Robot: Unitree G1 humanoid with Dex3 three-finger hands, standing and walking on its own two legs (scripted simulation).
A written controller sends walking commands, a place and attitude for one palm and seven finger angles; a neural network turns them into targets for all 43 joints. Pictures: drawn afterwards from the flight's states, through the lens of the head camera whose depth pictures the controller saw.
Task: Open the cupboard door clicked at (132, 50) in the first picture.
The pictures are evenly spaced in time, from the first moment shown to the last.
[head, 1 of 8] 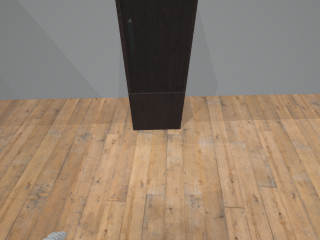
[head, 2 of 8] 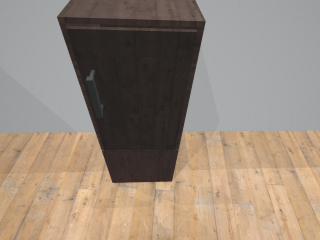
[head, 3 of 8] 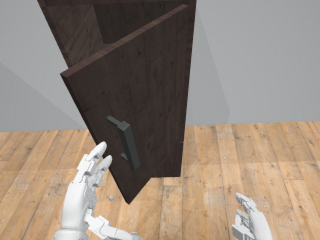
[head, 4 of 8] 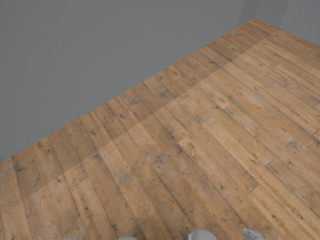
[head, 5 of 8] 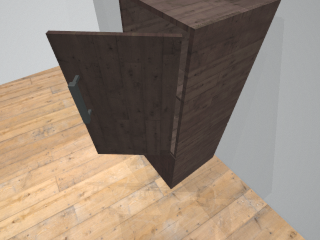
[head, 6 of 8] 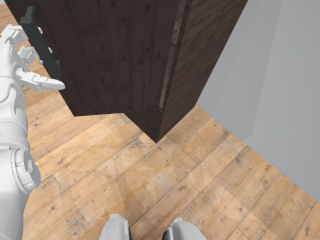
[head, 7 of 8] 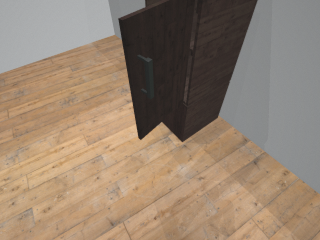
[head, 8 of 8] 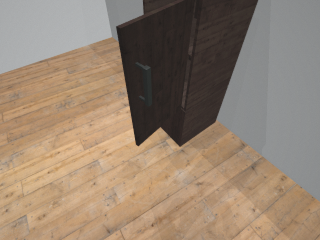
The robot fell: no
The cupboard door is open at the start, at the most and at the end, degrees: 0 101 100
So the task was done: yes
